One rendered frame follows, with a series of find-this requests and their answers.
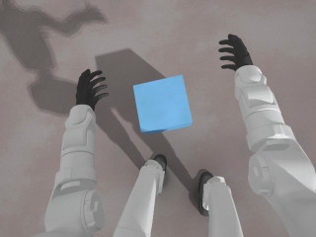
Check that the robot left shin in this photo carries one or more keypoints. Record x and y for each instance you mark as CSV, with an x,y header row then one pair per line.
x,y
151,162

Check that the left robot upper arm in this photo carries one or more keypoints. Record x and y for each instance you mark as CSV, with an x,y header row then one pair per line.
x,y
78,214

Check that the right robot upper arm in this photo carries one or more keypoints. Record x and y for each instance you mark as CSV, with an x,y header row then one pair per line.
x,y
286,179

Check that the robot shin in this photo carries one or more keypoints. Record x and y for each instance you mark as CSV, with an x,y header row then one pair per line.
x,y
151,162
217,179

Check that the robot right shin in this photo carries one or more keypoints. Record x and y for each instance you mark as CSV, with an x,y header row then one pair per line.
x,y
217,179

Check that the left robot forearm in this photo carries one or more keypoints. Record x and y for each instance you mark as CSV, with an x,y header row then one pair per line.
x,y
78,151

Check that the left robot hand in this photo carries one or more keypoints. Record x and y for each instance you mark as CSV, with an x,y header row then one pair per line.
x,y
86,93

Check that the carton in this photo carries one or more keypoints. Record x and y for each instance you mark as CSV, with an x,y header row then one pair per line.
x,y
162,105

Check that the right robot hand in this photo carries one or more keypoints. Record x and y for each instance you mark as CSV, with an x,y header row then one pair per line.
x,y
242,56

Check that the right robot forearm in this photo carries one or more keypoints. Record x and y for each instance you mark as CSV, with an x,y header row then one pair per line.
x,y
266,130

